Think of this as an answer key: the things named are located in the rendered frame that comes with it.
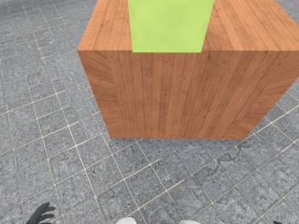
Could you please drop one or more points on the pedestal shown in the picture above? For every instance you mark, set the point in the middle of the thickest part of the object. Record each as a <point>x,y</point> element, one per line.
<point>249,58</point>

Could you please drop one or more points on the carton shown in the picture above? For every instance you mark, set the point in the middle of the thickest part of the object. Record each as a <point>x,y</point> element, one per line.
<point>169,25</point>

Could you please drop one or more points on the robot left hand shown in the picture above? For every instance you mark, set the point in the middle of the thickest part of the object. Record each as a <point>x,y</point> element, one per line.
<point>43,208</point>

